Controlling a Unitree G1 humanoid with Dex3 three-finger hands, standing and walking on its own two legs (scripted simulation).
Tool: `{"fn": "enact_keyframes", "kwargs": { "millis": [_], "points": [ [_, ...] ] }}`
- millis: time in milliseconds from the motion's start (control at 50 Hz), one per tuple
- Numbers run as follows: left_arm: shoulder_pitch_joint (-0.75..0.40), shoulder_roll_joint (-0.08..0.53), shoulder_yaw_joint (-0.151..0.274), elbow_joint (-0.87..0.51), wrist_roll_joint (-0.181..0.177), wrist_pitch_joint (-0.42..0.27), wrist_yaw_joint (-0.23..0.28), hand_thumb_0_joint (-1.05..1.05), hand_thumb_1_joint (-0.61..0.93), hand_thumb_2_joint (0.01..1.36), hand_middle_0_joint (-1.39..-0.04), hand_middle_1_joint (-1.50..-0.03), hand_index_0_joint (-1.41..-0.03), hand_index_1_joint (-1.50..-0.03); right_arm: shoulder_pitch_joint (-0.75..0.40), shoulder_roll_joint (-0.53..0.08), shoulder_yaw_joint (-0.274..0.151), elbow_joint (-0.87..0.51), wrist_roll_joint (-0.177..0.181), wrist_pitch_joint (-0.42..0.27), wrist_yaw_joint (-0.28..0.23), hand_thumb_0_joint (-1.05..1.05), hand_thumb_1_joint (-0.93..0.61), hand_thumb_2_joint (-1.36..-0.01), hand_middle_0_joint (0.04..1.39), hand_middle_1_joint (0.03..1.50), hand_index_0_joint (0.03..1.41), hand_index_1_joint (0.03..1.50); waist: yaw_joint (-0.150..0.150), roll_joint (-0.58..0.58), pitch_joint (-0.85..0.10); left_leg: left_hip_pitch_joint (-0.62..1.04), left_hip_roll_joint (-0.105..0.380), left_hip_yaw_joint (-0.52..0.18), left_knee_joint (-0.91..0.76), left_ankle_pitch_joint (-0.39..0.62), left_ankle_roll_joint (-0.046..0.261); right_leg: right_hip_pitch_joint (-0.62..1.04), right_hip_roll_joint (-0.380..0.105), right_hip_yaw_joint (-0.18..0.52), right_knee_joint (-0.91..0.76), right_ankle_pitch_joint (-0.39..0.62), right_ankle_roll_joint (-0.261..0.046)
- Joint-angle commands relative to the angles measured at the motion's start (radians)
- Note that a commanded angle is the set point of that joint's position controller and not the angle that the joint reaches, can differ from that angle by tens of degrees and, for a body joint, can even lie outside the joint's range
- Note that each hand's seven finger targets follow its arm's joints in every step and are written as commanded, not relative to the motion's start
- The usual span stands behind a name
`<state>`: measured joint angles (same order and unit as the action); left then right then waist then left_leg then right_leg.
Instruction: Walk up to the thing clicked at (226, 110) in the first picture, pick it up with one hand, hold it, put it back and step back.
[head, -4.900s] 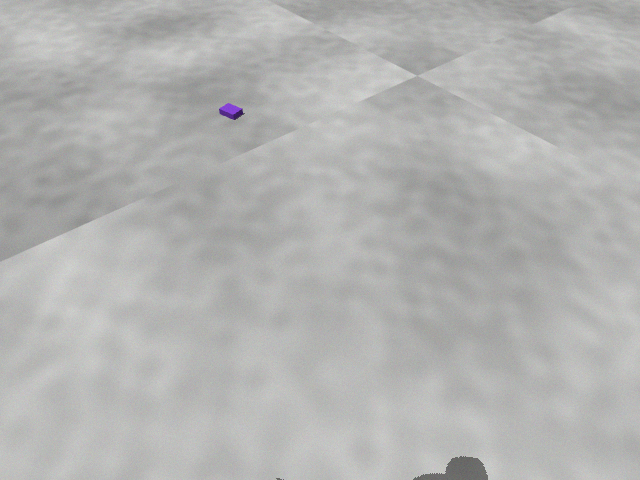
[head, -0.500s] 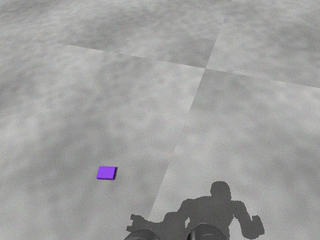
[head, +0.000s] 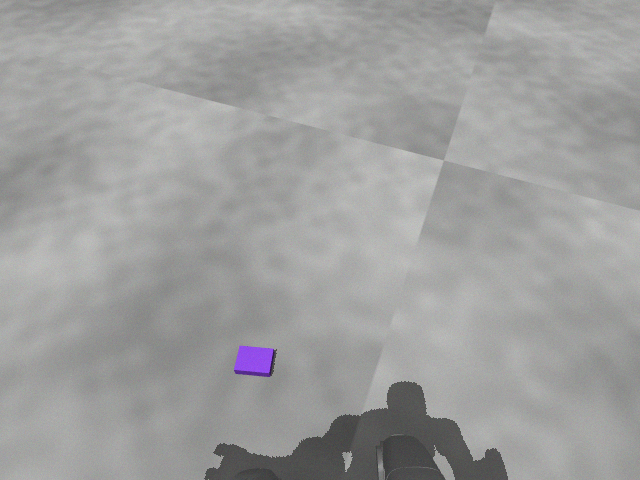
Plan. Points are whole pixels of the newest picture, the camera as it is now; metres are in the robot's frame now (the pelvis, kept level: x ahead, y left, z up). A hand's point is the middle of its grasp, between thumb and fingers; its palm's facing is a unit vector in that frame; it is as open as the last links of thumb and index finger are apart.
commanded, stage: walk up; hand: left
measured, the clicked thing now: (254, 361) +0.54 +0.20 -0.72
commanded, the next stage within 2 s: none
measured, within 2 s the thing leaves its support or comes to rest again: neither
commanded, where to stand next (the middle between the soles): +0.16 +0.05 m, yaw -5 degrees
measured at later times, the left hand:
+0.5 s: hand (41, 471) +0.16 +0.37 -0.12, palm faces -0.04 -0.91 -0.42, open 7.4 cm
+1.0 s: hand out of the picture +0.13 +0.34 -0.14, palm faces -0.12 -0.93 -0.34, open 7.4 cm
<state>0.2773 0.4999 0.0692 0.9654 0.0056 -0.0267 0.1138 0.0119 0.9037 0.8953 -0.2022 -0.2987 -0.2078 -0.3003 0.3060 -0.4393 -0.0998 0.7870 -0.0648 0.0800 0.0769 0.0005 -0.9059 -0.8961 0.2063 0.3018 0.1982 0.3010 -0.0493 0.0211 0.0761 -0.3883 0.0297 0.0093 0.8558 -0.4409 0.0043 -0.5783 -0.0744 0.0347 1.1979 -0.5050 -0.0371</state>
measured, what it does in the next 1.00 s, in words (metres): steps to the left: right foot, then left foot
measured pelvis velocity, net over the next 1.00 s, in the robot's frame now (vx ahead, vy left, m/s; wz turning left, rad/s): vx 0.04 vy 0.09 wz -0.08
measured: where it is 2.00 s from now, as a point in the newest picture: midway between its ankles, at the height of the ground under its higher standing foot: outside the picture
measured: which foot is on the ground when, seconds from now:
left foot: down 0.00-0.26, up 0.28-0.46, down 0.48-1.00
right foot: up 0.00-0.20, down 0.22-0.52, up 0.54-0.80, down 0.82-1.00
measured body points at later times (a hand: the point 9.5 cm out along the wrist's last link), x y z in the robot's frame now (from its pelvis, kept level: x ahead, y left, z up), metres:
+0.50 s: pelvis +0.05 +0.11 +0.01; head +0.07 +0.09 +0.46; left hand +0.16 +0.42 -0.09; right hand +0.12 -0.20 -0.12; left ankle +0.07 +0.26 -0.71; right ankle +0.09 -0.02 -0.70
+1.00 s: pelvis +0.04 +0.09 +0.01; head +0.08 +0.09 +0.46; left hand +0.14 +0.39 -0.12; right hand +0.08 -0.25 -0.10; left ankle +0.07 +0.22 -0.70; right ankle +0.02 -0.05 -0.70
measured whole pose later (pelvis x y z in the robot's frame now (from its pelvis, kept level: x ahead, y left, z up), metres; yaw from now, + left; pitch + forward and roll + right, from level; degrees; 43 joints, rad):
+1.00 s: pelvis +0.04 +0.09 +0.01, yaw -5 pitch -2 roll +0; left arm 0.17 0.35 0.03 0.97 0.02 0.02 -0.02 0.01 0.90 0.90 -0.20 -0.30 -0.21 -0.30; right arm 0.20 -0.44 -0.04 0.95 0.00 -0.04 -0.04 0.00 -0.90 -0.90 0.21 0.30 0.20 0.30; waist 0.00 0.00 0.12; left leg -0.35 0.03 0.01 0.75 -0.41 0.01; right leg -0.29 -0.04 0.02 0.73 -0.41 0.02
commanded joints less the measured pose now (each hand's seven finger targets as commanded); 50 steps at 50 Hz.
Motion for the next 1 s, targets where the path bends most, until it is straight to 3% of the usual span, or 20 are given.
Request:
{"fn": "enact_keyframes", "kwargs": {
  "millis": [0, 100, 180, 200, 220, 240, 260, 320, 460, 500, 520, 540, 600, 700, 780, 800, 820, 860, 900, 980],
  "points": [
    [0.100, 0.202, 0.046, -0.038, -0.023, -0.047, -0.004, 0.000, 0.900, 0.900, -0.200, -0.300, -0.200, -0.300, -0.018, -0.254, -0.071, -0.089, 0.004, -0.044, -0.034, 0.000, -0.900, -0.900, 0.200, 0.300, 0.200, 0.300, 0.018, 0.238, 0.029, 0.153, 0.148, -0.291, -0.397, 0.241, 0.154, -0.110, -0.002, -0.058, -0.133, 0.049, 0.011],
    [0.017, 0.128, 0.031, -0.105, -0.003, -0.058, -0.022, 0.000, 0.900, 0.900, -0.200, -0.300, -0.200, -0.300, 0.069, -0.196, -0.049, -0.091, 0.020, -0.055, -0.048, 0.000, -0.900, -0.900, 0.200, 0.300, 0.200, 0.300, -0.002, 0.136, -0.056, 0.249, 0.204, -0.259, -0.338, 0.699, 0.200, 0.043, 0.029, -0.102, -0.337, 0.077, 0.004],
    [0.093, 0.100, 0.034, -0.098, 0.007, -0.058, -0.031, 0.000, 0.900, 0.900, -0.200, -0.300, -0.200, -0.300, 0.000, -0.166, -0.024, -0.095, 0.069, -0.071, -0.070, 0.000, -0.900, -0.900, 0.200, 0.300, 0.200, 0.300, 0.098, 0.000, -0.144, 0.174, 0.155, -0.158, -0.150, 0.803, 0.088, 0.390, 0.039, -0.069, -0.687, 0.401, -0.031],
    [0.125, 0.165, 0.052, -0.097, 0.016, -0.061, -0.029, 0.000, 0.900, 0.900, -0.200, -0.300, -0.200, -0.300, -0.014, -0.130, -0.011, -0.099, 0.085, -0.082, -0.074, 0.000, -0.900, -0.900, 0.200, 0.300, 0.200, 0.300, 0.134, -0.105, -0.189, 0.097, 0.087, -0.117, 0.011, 0.722, 0.014, 0.500, -0.059, 0.090, -0.738, 0.479, -0.091],
    [0.112, 0.204, 0.064, -0.123, 0.010, -0.059, -0.029, 0.000, 0.900, 0.900, -0.200, -0.300, -0.200, -0.300, 0.011, -0.116, -0.004, -0.101, 0.088, -0.085, -0.078, 0.000, -0.900, -0.900, 0.200, 0.300, 0.200, 0.300, 0.135, -0.207, -0.243, -0.071, -0.020, -0.068, 0.199, 0.326, -0.056, 0.618, -0.284, 0.405, -0.741, 0.561, -0.216],
    [0.038, 0.172, 0.049, -0.133, -0.003, -0.047, -0.034, 0.000, 0.900, 0.900, -0.200, -0.300, -0.200, -0.300, 0.030, -0.167, -0.018, -0.067, 0.070, -0.064, -0.093, 0.000, -0.900, -0.900, 0.200, 0.300, 0.200, 0.300, 0.101, -0.118, -0.170, -0.136, -0.041, -0.081, 0.243, -0.180, -0.053, 0.537, -0.383, 0.494, -0.764, 0.475, -0.309],
    [-0.024, 0.182, 0.047, -0.153, 0.003, -0.044, -0.034, 0.000, 0.900, 0.900, -0.200, -0.300, -0.200, -0.300, 0.037, -0.190, -0.027, -0.048, 0.052, -0.051, -0.101, 0.000, -0.900, -0.900, 0.200, 0.300, 0.200, 0.300, 0.073, -0.105, -0.143, -0.128, 0.001, -0.118, 0.292, -0.228, -0.038, 0.451, -0.437, 0.555, -0.780, 0.391, -0.354],
    [-0.132, 0.113, 0.020, -0.168, 0.012, -0.040, -0.053, 0.000, 0.900, 0.900, -0.200, -0.300, -0.200, -0.300, 0.040, -0.164, -0.018, 0.028, 0.060, -0.055, -0.081, 0.000, -0.900, -0.900, 0.200, 0.300, 0.200, 0.300, 0.032, -0.081, -0.016, -0.011, -0.031, -0.091, 0.179, -0.089, 0.008, 0.199, -0.195, 0.215, -0.829, 0.149, -0.182],
    [-0.160, 0.071, 0.020, -0.152, 0.021, 0.040, -0.105, 0.000, 0.900, 0.900, -0.200, -0.300, -0.200, -0.300, 0.068, -0.157, -0.001, 0.133, 0.045, -0.128, -0.117, 0.000, -0.900, -0.900, 0.200, 0.300, 0.200, 0.300, 0.025, -0.155, -0.059, 0.200, -0.025, -0.014, -0.383, 0.260, -0.016, 0.161, -0.025, -0.006, -0.466, 0.271, -0.071],
    [-0.120, 0.039, 0.024, -0.162, 0.015, 0.065, -0.109, 0.000, 0.900, 0.900, -0.200, -0.300, -0.200, -0.300, -0.001, -0.311, -0.027, 0.087, 0.036, -0.146, -0.138, 0.000, -0.900, -0.900, 0.200, 0.300, 0.200, 0.300, 0.048, 0.094, -0.029, 0.125, 0.373, -0.567, -0.509, 0.295, 0.173, 0.025, 0.081, 0.010, -0.254, -0.011, 0.018],
    [-0.190, 0.118, 0.047, -0.149, 0.024, 0.072, -0.102, 0.000, 0.900, 0.900, -0.200, -0.300, -0.200, -0.300, -0.048, -0.341, -0.039, 0.083, 0.046, -0.147, -0.140, 0.000, -0.900, -0.900, 0.200, 0.300, 0.200, 0.300, 0.016, 0.066, 0.017, 0.013, 0.436, -0.630, -0.507, 0.322, 0.280, 0.078, 0.031, 0.088, -0.148, -0.068, 0.023],
    [-0.204, 0.130, 0.057, -0.144, 0.020, 0.074, -0.105, 0.000, 0.900, 0.900, -0.200, -0.300, -0.200, -0.300, -0.070, -0.312, -0.036, 0.081, 0.039, -0.152, -0.147, 0.000, -0.900, -0.900, 0.200, 0.300, 0.200, 0.300, 0.033, 0.041, 0.043, 0.001, 0.411, -0.560, -0.476, 0.423, 0.291, 0.082, 0.014, 0.099, -0.091, -0.044, 0.022],
    [-0.136, 0.093, 0.056, -0.127, 0.007, 0.074, -0.119, 0.000, 0.900, 0.900, -0.200, -0.300, -0.200, -0.300, -0.070, -0.260, -0.022, 0.083, 0.041, -0.162, -0.155, 0.000, -0.900, -0.900, 0.200, 0.300, 0.200, 0.300, 0.063, 0.088, -0.028, 0.166, 0.252, -0.282, -0.357, 0.617, 0.192, 0.021, 0.046, 0.110, -0.095, 0.004, 0.006],
    [-0.176, 0.068, 0.048, -0.134, 0.009, 0.067, -0.135, 0.000, 0.900, 0.900, -0.200, -0.300, -0.200, -0.300, -0.026, -0.258, -0.026, 0.080, 0.029, -0.160, -0.146, 0.000, -0.900, -0.900, 0.200, 0.300, 0.200, 0.300, 0.020, 0.203, -0.117, 0.287, 0.227, -0.239, -0.319, 0.573, 0.192, 0.061, 0.032, 0.026, -0.287, -0.011, 0.029],
    [-0.076, 0.056, 0.043, -0.066, 0.009, 0.043, -0.131, 0.000, 0.900, 0.900, -0.200, -0.300, -0.200, -0.300, -0.120, -0.240, -0.005, 0.049, 0.036, -0.139, -0.129, 0.000, -0.900, -0.900, 0.200, 0.300, 0.200, 0.300, 0.081, 0.193, -0.143, 0.119, 0.164, -0.120, -0.205, 0.536, 0.147, 0.352, 0.078, -0.086, -0.638, 0.152, 0.021],
    [-0.039, 0.089, 0.051, -0.045, 0.018, 0.031, -0.123, 0.000, 0.900, 0.900, -0.200, -0.300, -0.200, -0.300, -0.109, -0.204, 0.006, 0.050, 0.048, -0.133, -0.127, 0.000, -0.900, -0.900, 0.200, 0.300, 0.200, 0.300, 0.099, 0.121, -0.154, 0.074, 0.132, -0.093, -0.119, 0.493, 0.095, 0.447, 0.067, -0.056, -0.730, 0.258, 0.007],
    [-0.019, 0.156, 0.066, -0.044, 0.028, 0.018, -0.116, 0.000, 0.900, 0.900, -0.200, -0.300, -0.200, -0.300, -0.093, -0.154, 0.023, 0.043, 0.060, -0.129, -0.126, 0.000, -0.900, -0.900, 0.200, 0.300, 0.200, 0.300, 0.102, -0.048, -0.182, -0.047, 0.068, -0.062, 0.027, 0.338, 0.040, 0.536, -0.052, 0.177, -0.739, 0.397, -0.039],
    [-0.092, 0.244, 0.069, -0.080, 0.027, 0.015, -0.116, 0.000, 0.900, 0.900, -0.200, -0.300, -0.200, -0.300, -0.150, -0.164, 0.023, 0.042, 0.062, -0.127, -0.143, 0.000, -0.900, -0.900, 0.200, 0.300, 0.200, 0.300, 0.106, -0.194, -0.156, -0.120, -0.008, -0.031, 0.100, -0.222, 0.006, 0.444, -0.290, 0.461, -0.757, 0.513, -0.244],
    [-0.161, 0.185, 0.057, -0.092, 0.021, 0.022, -0.120, 0.000, 0.900, 0.900, -0.200, -0.300, -0.200, -0.300, -0.120, -0.191, 0.012, 0.086, 0.066, -0.136, -0.132, 0.000, -0.900, -0.900, 0.200, 0.300, 0.200, 0.300, 0.055, -0.170, -0.067, -0.033, 0.012, -0.027, 0.002, -0.159, 0.016, 0.340, -0.204, 0.288, -0.714, 0.508, -0.201],
    [-0.226, 0.104, 0.022, -0.095, -0.004, 0.018, -0.117, 0.000, 0.900, 0.900, -0.200, -0.300, -0.200, -0.300, -0.009, -0.171, 0.015, 0.163, 0.061, -0.152, -0.121, 0.000, -0.900, -0.900, 0.200, 0.300, 0.200, 0.300, -0.003, -0.094, -0.131, 0.252, 0.042, -0.052, -0.319, 0.398, 0.043, 0.240, -0.054, 0.075, -0.502, 0.542, -0.050]
  ]
}}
